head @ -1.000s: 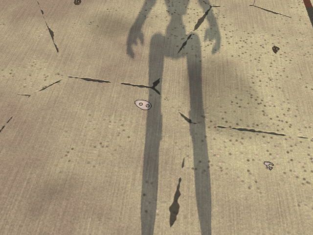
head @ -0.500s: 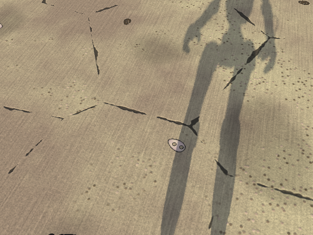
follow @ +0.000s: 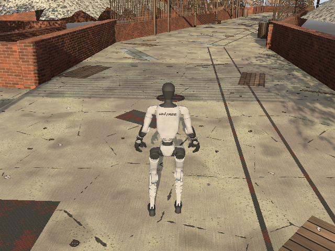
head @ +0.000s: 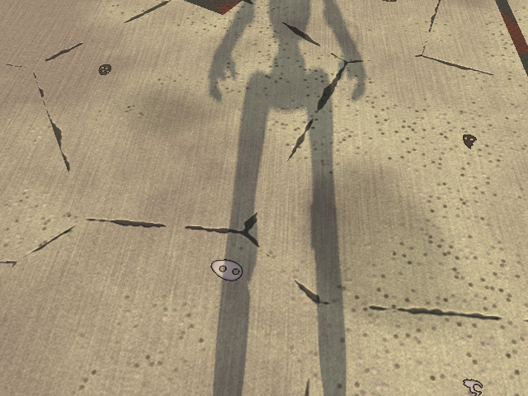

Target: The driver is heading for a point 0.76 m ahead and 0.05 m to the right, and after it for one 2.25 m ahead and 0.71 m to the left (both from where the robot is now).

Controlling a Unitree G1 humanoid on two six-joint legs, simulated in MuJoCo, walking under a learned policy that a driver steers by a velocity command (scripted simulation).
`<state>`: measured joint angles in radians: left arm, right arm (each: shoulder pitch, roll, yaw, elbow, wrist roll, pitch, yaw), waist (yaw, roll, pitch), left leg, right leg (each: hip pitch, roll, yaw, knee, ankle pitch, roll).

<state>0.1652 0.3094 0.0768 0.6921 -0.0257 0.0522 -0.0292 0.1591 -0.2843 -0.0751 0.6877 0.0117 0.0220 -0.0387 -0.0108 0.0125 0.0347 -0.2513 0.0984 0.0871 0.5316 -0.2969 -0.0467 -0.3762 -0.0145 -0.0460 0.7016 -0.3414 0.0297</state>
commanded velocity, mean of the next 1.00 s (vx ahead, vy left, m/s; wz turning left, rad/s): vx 0.41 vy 0.00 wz -0.29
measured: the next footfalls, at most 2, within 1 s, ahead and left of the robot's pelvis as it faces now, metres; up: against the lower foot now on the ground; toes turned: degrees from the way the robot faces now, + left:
right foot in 0.04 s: +0.05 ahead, -0.11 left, +0.00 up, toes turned -3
left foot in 0.50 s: +0.34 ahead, +0.06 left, +0.00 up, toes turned -20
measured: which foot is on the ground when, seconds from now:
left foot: down 0.00-0.02, up 0.04-0.48, down 0.50-0.96, up 0.98-1.00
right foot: up 0.00-0.02, down 0.04-0.50, up 0.52-0.94, down 0.96-1.00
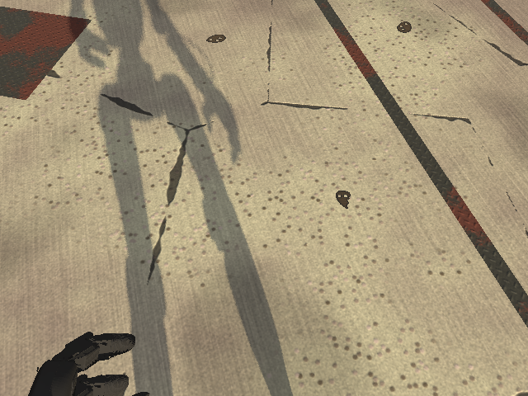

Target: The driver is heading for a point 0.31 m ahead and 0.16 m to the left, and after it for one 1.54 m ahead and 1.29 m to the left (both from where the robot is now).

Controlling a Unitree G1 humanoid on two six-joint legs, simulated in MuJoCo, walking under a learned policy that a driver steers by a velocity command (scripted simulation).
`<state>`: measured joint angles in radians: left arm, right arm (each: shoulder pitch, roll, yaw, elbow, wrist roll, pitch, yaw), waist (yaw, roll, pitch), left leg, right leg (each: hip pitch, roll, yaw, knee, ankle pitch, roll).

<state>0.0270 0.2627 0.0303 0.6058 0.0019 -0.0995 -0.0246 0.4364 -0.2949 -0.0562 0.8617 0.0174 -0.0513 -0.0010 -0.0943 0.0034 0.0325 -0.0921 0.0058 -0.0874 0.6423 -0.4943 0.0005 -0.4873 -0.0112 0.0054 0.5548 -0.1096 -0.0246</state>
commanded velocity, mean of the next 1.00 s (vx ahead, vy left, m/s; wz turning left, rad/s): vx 0.24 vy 0.00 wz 0.54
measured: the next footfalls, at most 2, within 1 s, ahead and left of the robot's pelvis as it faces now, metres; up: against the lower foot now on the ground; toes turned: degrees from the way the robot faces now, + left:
left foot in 0.46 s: +0.38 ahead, +0.16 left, +0.00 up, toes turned +17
right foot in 0.96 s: +0.48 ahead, -0.02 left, +0.00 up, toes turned +40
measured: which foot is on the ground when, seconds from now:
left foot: up 0.00-0.44, down 0.46-0.96, up 0.98-1.00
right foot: down 0.00-0.46, up 0.48-0.94, down 0.96-1.00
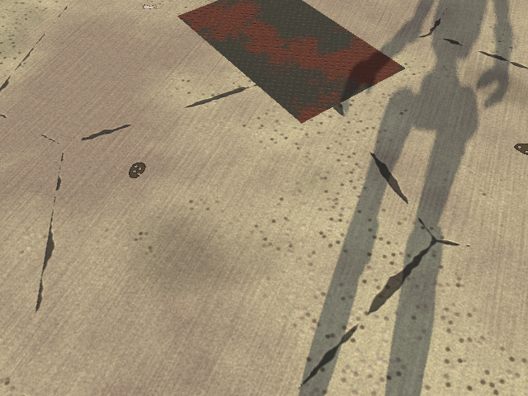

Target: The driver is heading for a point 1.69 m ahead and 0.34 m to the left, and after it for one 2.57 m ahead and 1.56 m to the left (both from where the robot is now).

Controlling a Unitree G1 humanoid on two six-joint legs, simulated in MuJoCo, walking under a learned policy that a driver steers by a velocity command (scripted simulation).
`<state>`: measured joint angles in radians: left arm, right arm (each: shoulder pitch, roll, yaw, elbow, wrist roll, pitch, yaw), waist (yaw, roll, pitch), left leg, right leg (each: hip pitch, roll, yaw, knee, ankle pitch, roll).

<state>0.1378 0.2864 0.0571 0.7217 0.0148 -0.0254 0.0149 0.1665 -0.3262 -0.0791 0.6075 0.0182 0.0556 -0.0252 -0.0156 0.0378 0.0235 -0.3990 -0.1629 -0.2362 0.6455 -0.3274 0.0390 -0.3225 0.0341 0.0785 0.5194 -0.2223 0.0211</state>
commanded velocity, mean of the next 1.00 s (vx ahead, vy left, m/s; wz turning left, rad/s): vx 0.01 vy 0.00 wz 0.48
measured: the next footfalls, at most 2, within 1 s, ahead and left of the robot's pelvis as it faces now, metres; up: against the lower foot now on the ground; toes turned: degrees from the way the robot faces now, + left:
left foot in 0.38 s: +0.01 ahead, +0.15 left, +0.00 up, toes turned +19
right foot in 0.84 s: +0.10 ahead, -0.07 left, +0.00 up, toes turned +29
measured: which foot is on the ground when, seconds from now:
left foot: up 0.00-0.36, down 0.38-1.00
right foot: down 0.00-0.38, up 0.40-0.82, down 0.84-1.00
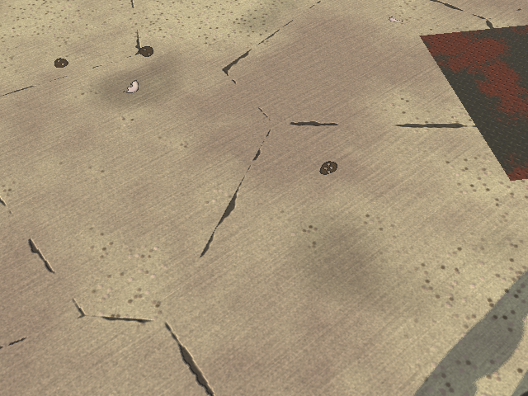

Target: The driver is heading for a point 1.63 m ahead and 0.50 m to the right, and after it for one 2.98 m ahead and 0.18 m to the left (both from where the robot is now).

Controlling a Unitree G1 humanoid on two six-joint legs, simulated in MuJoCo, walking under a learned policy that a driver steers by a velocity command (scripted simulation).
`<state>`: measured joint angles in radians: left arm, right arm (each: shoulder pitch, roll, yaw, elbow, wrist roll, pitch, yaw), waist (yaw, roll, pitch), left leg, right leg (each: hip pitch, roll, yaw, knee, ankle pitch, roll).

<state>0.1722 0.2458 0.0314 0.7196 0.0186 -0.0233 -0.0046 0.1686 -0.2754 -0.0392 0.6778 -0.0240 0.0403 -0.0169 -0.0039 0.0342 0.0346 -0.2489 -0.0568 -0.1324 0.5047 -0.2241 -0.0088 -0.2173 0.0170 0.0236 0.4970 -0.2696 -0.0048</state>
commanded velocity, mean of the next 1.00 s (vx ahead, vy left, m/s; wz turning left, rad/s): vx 0.10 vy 0.00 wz -0.44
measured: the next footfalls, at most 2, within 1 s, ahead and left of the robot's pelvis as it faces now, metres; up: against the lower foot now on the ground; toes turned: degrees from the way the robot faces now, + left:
right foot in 0.50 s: +0.01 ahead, -0.14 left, +0.00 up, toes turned -16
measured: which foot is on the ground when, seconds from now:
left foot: down 0.00-0.50, up 0.52-1.00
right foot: down 0.00-0.26, up 0.28-0.48, down 0.50-1.00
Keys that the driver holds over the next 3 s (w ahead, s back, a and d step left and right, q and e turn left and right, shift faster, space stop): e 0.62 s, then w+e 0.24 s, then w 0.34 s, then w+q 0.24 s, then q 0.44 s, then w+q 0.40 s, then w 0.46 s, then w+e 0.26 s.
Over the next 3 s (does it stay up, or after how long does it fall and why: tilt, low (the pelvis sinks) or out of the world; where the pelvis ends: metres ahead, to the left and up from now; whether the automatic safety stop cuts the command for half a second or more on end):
stays up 0.81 -0.25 0.01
